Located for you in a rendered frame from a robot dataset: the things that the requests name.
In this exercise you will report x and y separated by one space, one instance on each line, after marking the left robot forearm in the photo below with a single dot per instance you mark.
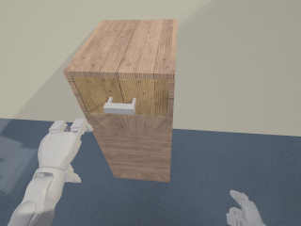
40 198

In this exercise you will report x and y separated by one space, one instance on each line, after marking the drawer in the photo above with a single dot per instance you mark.
151 94

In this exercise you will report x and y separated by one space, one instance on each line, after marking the handle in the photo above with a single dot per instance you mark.
119 108

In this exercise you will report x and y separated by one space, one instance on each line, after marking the cabinet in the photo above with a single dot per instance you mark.
134 146

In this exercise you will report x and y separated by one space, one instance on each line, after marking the robot right hand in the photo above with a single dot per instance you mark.
248 211

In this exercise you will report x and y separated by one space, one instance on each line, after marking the robot left hand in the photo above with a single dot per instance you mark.
61 145

